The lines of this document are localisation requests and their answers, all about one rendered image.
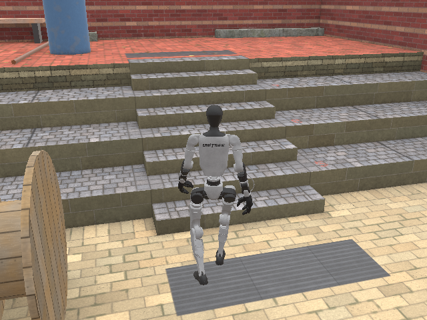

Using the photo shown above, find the left robot forearm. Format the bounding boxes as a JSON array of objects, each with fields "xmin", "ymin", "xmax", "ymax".
[{"xmin": 179, "ymin": 159, "xmax": 190, "ymax": 183}]

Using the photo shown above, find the robot left thigh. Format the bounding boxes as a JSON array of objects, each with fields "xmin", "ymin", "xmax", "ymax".
[{"xmin": 189, "ymin": 187, "xmax": 204, "ymax": 239}]

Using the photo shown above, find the right robot shin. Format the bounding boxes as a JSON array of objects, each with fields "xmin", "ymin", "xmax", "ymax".
[{"xmin": 218, "ymin": 215, "xmax": 230, "ymax": 257}]

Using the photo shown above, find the left robot hand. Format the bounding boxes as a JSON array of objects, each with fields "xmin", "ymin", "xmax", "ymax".
[{"xmin": 178, "ymin": 181, "xmax": 193, "ymax": 194}]

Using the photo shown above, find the right robot forearm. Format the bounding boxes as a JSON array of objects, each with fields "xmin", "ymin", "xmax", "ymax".
[{"xmin": 237, "ymin": 162, "xmax": 251, "ymax": 197}]

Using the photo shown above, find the right robot hand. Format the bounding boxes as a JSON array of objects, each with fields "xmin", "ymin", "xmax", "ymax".
[{"xmin": 237, "ymin": 195, "xmax": 253, "ymax": 215}]

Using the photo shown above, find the robot left upper arm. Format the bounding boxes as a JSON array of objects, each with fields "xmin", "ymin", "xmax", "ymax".
[{"xmin": 183, "ymin": 134, "xmax": 200, "ymax": 169}]

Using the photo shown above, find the robot right upper arm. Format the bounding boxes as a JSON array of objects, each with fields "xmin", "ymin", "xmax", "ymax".
[{"xmin": 228, "ymin": 134, "xmax": 244, "ymax": 173}]

